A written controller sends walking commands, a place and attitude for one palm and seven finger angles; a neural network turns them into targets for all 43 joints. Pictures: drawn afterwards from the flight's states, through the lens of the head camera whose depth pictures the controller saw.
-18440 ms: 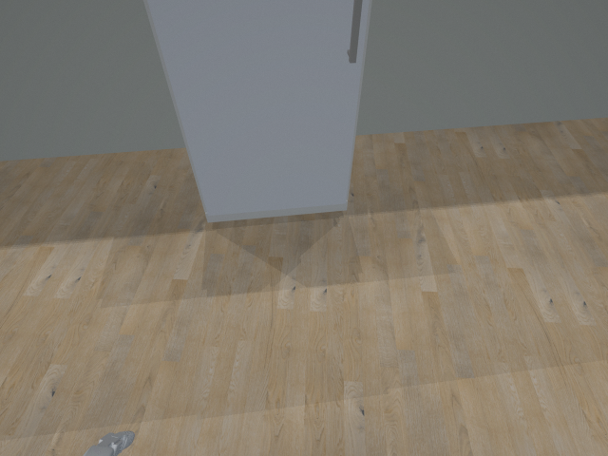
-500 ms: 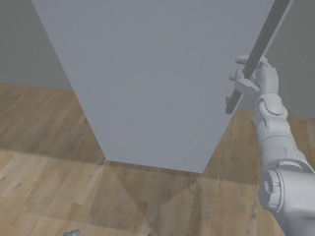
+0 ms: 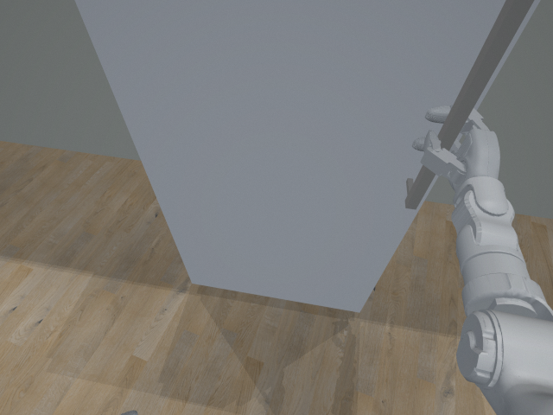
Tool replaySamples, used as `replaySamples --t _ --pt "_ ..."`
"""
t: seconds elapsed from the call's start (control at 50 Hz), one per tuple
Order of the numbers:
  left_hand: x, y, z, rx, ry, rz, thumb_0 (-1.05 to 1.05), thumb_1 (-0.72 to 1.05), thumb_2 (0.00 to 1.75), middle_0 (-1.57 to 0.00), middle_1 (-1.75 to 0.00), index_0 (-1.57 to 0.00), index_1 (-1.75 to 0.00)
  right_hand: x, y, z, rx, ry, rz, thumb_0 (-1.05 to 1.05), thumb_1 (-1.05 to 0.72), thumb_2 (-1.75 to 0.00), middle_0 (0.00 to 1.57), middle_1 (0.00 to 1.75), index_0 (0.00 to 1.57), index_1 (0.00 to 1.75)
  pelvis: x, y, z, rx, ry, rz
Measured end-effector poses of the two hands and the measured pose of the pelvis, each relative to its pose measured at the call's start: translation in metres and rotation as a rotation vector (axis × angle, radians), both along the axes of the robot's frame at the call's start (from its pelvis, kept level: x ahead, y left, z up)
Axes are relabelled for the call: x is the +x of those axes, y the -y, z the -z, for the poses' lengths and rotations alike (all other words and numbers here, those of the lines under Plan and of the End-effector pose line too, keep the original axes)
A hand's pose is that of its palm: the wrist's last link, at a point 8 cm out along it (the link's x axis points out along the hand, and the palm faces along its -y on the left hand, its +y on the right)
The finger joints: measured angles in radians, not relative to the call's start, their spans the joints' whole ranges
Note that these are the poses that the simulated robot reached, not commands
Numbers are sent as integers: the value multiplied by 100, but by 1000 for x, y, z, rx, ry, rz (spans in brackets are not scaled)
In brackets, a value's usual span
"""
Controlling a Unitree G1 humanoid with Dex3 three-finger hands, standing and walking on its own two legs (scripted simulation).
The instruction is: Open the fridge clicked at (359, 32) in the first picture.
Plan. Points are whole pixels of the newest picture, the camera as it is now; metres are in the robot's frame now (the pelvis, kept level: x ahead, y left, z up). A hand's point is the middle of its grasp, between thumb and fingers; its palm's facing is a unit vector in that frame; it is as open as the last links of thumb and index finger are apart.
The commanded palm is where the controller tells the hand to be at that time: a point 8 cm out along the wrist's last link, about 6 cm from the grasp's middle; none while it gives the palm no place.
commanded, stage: grip the handle and tug to test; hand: right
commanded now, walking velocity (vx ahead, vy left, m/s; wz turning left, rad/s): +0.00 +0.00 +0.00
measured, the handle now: (468, 81) +0.52 -0.17 +0.23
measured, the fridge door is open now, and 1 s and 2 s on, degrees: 0 5 26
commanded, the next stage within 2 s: pull the door a little, standing still in 0.20 s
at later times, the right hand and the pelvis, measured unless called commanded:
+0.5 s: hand (431, 155) +0.46 -0.15 +0.15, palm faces +0.04 +1.00 +0.01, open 5.5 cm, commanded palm +0.42 -0.20 +0.15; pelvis +0.03 -0.01 +0.01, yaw +0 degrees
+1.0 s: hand (430, 185) +0.41 -0.14 +0.15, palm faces -0.01 +1.00 -0.05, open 6.3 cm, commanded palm +0.38 -0.19 +0.14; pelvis +0.10 -0.01 +0.02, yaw +9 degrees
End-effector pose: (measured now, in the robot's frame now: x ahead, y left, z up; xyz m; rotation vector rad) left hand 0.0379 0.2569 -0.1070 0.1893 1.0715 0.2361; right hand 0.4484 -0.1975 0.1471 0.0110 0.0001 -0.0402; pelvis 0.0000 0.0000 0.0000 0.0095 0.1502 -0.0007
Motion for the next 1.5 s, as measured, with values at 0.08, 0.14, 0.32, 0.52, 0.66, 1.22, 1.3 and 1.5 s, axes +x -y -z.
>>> replaySamples --t 0.08,0.14,0.32,0.52,0.66,1.22,1.3,1.5 --pt "10 0 -3 -1 25 -10 1 91 90 -20 -30 -20 -30 -1 0 1 10 9 -2 1 -78 -81 38 140 40 140 5 1 -1 0 5 -11" --pt "20 1 -5 -3 43 -10 1 91 90 -20 -30 -20 -30 -2 0 1 12 13 -5 1 -78 -80 37 140 39 140 10 2 -2 0 9 -15" --pt "58 9 -11 -21 99 0 1 91 90 -20 -30 -20 -30 -6 1 0 10 8 -10 2 -78 -79 33 140 36 139 26 5 -6 2 17 -25" --pt "89 19 -12 -28 111 49 1 91 90 -20 -30 -20 -30 -7 0 -2 0 -19 3 2 -77 -81 35 139 37 138 33 7 -7 5 21 -2" --pt "95 23 -15 -54 145 32 1 91 90 -20 -30 -20 -30 -12 -2 -2 1 -14 11 2 -79 -81 28 135 30 135 41 7 -10 0 32 -23" --pt "249 39 -57 -15 326 98 1 91 90 -20 -30 -20 -30 -84 -14 -3 -224 51 -60 -3 -67 -83 41 138 39 138 116 19 -26 5 78 -76" --pt "258 56 -51 -121 331 121 1 91 90 -20 -30 -20 -30 -90 -18 -7 -262 1 -1 -3 -66 -83 44 139 40 139 123 7 -30 -33 124 -51" --pt "287 53 -13 -162 317 296 1 91 90 -20 -30 -20 -30 -125 -34 -5 -275 73 169 -2 -66 -80 46 140 34 140 125 -31 -4 -85 207 113"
